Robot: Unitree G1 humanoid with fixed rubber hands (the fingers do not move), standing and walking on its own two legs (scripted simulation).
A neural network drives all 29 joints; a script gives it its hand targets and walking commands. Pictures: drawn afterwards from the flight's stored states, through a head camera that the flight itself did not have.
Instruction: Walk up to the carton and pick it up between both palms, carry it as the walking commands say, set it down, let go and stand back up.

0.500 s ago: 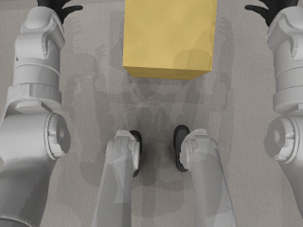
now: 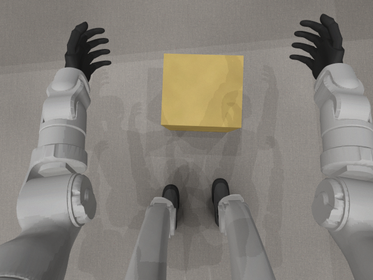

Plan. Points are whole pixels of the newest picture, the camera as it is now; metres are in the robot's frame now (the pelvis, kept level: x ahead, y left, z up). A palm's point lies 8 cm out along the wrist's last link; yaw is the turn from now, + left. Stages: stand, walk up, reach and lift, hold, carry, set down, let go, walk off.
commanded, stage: set down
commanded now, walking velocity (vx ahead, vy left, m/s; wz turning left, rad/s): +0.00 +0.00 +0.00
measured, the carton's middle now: (200, 99) +0.53 -0.03 -0.52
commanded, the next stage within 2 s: let go in 0.02 s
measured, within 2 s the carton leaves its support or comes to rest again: neither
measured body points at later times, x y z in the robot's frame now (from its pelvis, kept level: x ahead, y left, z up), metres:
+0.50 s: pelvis +0.03 +0.01 +0.07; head +0.22 +0.01 +0.48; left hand +0.39 +0.23 -0.02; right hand +0.37 -0.24 -0.02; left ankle +0.04 +0.11 -0.62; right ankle +0.07 -0.11 -0.62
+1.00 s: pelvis +0.08 +0.00 +0.12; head +0.11 +0.00 +0.57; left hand +0.26 +0.24 +0.04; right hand +0.26 -0.24 +0.04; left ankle +0.04 +0.11 -0.62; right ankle +0.07 -0.11 -0.62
